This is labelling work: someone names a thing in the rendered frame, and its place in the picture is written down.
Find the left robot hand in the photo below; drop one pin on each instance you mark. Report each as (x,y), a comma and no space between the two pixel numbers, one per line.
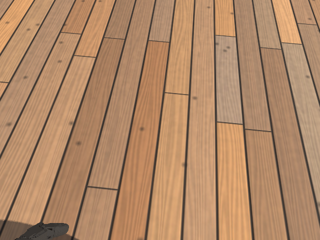
(42,231)

